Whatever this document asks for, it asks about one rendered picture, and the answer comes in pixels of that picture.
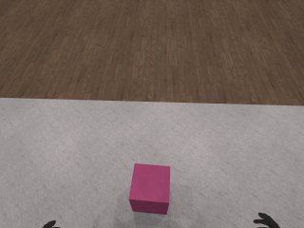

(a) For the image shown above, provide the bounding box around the carton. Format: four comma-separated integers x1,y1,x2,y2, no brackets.
128,163,171,215

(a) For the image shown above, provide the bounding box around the right robot hand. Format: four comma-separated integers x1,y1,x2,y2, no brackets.
254,213,280,228

